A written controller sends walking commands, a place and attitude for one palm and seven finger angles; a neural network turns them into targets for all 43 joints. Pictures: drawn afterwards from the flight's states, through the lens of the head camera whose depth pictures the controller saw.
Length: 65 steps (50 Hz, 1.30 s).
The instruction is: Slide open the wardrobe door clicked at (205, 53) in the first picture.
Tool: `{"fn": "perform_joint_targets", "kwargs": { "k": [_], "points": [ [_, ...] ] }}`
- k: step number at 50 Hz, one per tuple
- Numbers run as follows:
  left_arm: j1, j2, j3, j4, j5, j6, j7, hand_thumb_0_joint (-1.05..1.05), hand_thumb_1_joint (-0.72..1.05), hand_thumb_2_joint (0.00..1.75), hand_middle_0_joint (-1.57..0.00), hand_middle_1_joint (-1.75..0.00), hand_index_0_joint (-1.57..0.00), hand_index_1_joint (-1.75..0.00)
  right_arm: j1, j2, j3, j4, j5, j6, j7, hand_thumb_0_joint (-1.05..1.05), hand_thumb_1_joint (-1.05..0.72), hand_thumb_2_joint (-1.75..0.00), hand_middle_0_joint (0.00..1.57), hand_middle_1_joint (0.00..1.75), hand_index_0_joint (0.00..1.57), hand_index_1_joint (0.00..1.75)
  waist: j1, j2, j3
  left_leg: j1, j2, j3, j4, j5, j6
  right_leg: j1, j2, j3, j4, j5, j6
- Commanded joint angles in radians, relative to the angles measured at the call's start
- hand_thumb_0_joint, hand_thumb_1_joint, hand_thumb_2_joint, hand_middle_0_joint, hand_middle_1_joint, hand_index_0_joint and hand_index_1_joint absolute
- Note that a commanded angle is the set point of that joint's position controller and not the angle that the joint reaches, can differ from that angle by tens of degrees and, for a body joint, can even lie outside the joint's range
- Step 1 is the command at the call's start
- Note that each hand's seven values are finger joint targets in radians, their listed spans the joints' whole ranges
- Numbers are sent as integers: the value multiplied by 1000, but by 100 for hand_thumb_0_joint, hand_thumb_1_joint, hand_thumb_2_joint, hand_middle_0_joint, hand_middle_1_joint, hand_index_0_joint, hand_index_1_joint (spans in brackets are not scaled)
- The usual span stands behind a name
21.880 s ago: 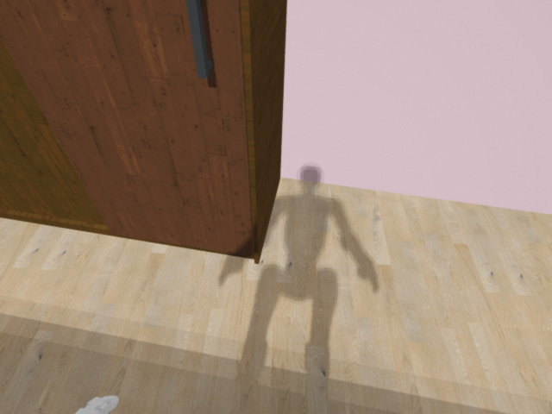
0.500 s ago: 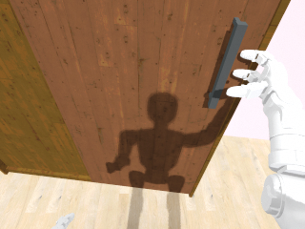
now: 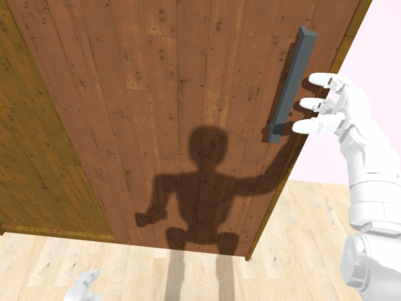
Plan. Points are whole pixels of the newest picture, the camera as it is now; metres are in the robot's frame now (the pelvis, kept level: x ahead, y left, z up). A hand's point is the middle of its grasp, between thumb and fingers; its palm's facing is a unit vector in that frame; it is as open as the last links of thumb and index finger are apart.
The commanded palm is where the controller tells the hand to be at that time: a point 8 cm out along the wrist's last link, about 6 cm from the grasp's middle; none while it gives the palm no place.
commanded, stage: move the hooked fingers beside the handle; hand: right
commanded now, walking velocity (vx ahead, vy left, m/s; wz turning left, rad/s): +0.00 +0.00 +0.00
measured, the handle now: (286, 90) +0.49 -0.13 +0.21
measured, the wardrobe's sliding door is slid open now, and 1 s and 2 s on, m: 0.00 0.00 0.00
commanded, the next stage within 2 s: feel for the door with the fingertips in 0.58 s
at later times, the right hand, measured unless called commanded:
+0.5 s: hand (316, 106) +0.44 -0.18 +0.22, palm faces +0.04 +1.00 -0.01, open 14.0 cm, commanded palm +0.42 -0.23 +0.22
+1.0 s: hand (296, 102) +0.44 -0.14 +0.22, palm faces +0.02 +1.00 +0.00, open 14.0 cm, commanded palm +0.42 -0.19 +0.22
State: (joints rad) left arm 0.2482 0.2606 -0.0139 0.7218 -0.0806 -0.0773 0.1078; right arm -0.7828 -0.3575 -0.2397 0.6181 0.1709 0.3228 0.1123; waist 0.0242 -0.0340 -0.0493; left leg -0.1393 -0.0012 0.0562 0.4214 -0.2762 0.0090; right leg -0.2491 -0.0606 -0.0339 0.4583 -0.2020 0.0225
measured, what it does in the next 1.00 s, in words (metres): stands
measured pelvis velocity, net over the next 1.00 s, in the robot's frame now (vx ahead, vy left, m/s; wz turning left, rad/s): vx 0.00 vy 0.00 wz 0.00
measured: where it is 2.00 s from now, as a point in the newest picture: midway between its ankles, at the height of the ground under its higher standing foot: outside the picture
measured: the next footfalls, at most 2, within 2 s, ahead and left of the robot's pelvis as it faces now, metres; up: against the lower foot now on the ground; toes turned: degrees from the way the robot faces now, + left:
none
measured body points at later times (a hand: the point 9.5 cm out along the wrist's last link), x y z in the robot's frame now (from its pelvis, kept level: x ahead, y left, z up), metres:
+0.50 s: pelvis +0.00 -0.01 +0.00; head -0.01 +0.00 +0.45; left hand +0.07 +0.27 -0.11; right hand +0.43 -0.23 +0.22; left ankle -0.03 +0.11 -0.74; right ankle +0.03 -0.14 -0.74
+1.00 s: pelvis +0.00 +0.00 +0.00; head -0.01 +0.00 +0.45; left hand +0.12 +0.25 -0.11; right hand +0.44 -0.20 +0.22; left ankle -0.03 +0.11 -0.74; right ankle +0.02 -0.14 -0.74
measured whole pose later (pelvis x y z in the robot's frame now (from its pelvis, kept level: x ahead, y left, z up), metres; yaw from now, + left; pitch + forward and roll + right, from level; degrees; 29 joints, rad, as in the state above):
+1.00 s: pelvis +0.00 +0.00 +0.00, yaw +0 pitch +1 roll +1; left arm 0.25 0.24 -0.02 0.72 -0.07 -0.08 0.09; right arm -0.85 -0.29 -0.20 0.67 0.16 0.28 0.05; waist 0.03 -0.03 -0.04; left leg -0.16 0.00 0.05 0.43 -0.27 0.00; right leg -0.27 -0.06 -0.04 0.46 -0.20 0.02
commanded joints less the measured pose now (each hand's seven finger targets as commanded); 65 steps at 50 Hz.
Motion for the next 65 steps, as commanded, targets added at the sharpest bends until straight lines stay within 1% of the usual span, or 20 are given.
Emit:
{"fn": "perform_joint_targets", "kwargs": {
  "k": [1, 3, 7, 9, 14, 16, 20, 25, 26, 30, 32, 36, 39, 44, 46, 49, 52, 57, 62, 65],
  "points": [
    [-35, 140, 45, -115, 14, -46, 8, 0, 90, 90, -20, -30, -20, -30, -569, -268, -79, -181, 0, -105, -22, 0, 50, -30, 30, 120, 30, 120, 26, 48, -240, -69, -26, -33, -70, 261, 2, 189, 50, 2, -21, 181, -64],
    [-41, 127, 40, -129, 13, -50, 7, 0, 90, 90, -20, -30, -20, -30, -607, -237, -44, -199, -4, -142, -15, 0, 50, -30, 30, 120, 30, 120, 30, 30, -281, -51, -23, -37, -59, 283, 4, 203, 52, 1, -18, 195, -65],
    [-26, 134, 43, -131, 12, -56, 5, 0, 90, 90, -20, -30, -20, -30, -604, -280, -66, -176, -4, -181, 3, 0, 50, -30, 30, 120, 30, 120, 24, 20, -318, -24, -24, -37, -53, 308, 5, 207, 50, 2, -20, 205, -64],
    [-26, 129, 41, -127, 7, -54, 5, 0, 90, 90, -20, -30, -20, -30, -586, -246, -46, -131, -1, -168, 14, 0, 50, -30, 30, 120, 30, 120, 28, 10, -287, -45, -25, -35, -60, 299, 4, 198, 52, -3, -20, 193, -63],
    [5, 147, 47, -118, 5, -43, 6, 0, 90, 90, -20, -30, -20, -30, -500, -293, -99, -9, 5, -115, 30, 0, 50, -30, 30, 120, 30, 120, 19, 85, -213, -58, -21, -31, -68, 290, -2, 132, 49, -4, -27, 166, -64],
    [7, 149, 50, -128, 6, -42, 5, 0, 90, 90, -20, -30, -20, -30, -520, -301, -96, -60, 1, -132, 28, 0, 50, -30, 30, 120, 30, 120, 19, 51, -229, -45, -22, -32, -67, 292, 2, 148, 48, -5, -27, 181, -64],
    [-2, 130, 55, -145, 3, -65, -2, 0, 90, 90, -20, -30, -20, -30, -579, -211, -20, -251, 4, -196, 23, 0, 50, -30, 30, 120, 30, 120, 27, -33, -305, -51, -37, -31, -57, 321, 11, 233, 45, 1, -11, 243, -62],
    [-7, 138, 57, -124, 3, -73, 3, 0, 90, 90, -20, -30, -20, -30, -549, -248, -77, -238, 24, -170, 15, 0, 50, -30, 30, 120, 30, 120, 12, 11, -300, -42, -42, -23, -62, 298, 11, 217, 46, 6, -24, 221, -62],
    [-2, 147, 57, -119, 5, -70, 4, 0, 90, 90, -20, -30, -20, -30, -522, -291, -115, -222, 21, -157, 4, 0, 50, -30, 30, 120, 30, 120, 7, 13, -295, -29, -40, -25, -66, 297, 9, 210, 45, 0, -24, 221, -64],
    [-17, 134, 48, -127, 3, -53, -2, 0, 90, 90, -20, -30, -20, -30, -462, -240, -73, -166, -13, -96, -12, 0, 50, -30, 30, 120, 30, 120, 5, -13, -233, -50, -35, -21, -68, 271, 11, 172, 45, -4, -36, 204, -58],
    [-15, 140, 49, -133, 4, -45, -3, 0, 90, 90, -20, -30, -20, -30, -442, -258, -82, -155, -17, -88, -14, 0, 50, -30, 30, 120, 30, 120, 2, -1, -223, -44, -32, -20, -68, 277, 10, 166, 41, -3, -37, 209, -59],
    [-19, 141, 52, -138, 6, -48, 2, 0, 90, 90, -20, -30, -20, -30, -539, -205, -31, -215, 8, -119, -1, 0, 50, -30, 30, 120, 30, 120, 33, 43, -243, -56, -36, -23, -70, 289, 7, 205, 40, 1, -25, 212, -63],
    [-31, 126, 51, -138, 5, -61, 2, 0, 90, 90, -20, -30, -20, -30, -580, -154, 1, -266, 17, -150, -1, 0, 50, -30, 30, 120, 30, 120, 30, 22, -290, -65, -40, -22, -57, 299, 10, 239, 42, 8, -15, 232, -61],
    [-34, 121, 44, -110, 6, -63, -4, 0, 90, 90, -20, -30, -20, -30, -607, -100, 30, -191, 7, -122, -37, 0, 50, -30, 30, 120, 30, 120, 39, -14, -245, -115, -37, -19, -61, 237, 11, 221, 43, 16, -14, 184, -55],
    [-22, 129, 45, -100, 14, -55, -5, 0, 90, 90, -20, -30, -20, -30, -597, -144, -14, -138, 1, -104, -60, 0, 50, -30, 30, 120, 30, 120, 29, 15, -248, -92, -34, -20, -65, 239, 9, 202, 46, 14, -17, 183, -57],
    [-40, 110, 41, -122, 17, -51, -13, 0, 90, 90, -20, -30, -20, -30, -585, -105, 3, -194, -8, -108, -78, 0, 50, -30, 30, 120, 30, 120, 12, 2, -313, -43, -30, -19, -42, 311, 13, 216, 47, 9, -15, 246, -55],
    [-42, 114, 46, -137, 20, -47, -15, 0, 90, 90, -20, -30, -20, -30, -522, -134, -38, -248, -3, -131, -92, 0, 50, -30, 30, 120, 30, 120, -7, 59, -351, 15, -31, -20, -32, 392, 10, 223, 43, 3, -14, 305, -60],
    [-38, 123, 42, -120, 24, -25, -1, 0, 90, 90, -20, -30, -20, -30, -494, -228, -108, -135, -16, -111, -92, 0, 50, -30, 30, 120, 30, 120, -4, 148, -221, -7, -22, -34, -61, 345, -9, 140, 43, -17, -37, 211, -67],
    [-35, 111, 46, -135, 20, -27, -5, 0, 90, 90, -20, -30, -20, -30, -565, -195, -39, -224, -43, -142, -75, 0, 50, -30, 30, 120, 30, 120, 10, -4, -267, -4, -22, -46, -58, 382, 1, 189, 51, -25, -20, 252, -67],
    [-21, 111, 50, -120, 13, -36, -3, 0, 90, 90, -20, -30, -20, -30, -598, -142, 5, -215, -19, -151, -47, 0, 50, -30, 30, 120, 30, 120, 32, -14, -267, -35, -33, -39, -60, 370, 5, 211, 51, -17, -7, 247, -64]
  ]
}}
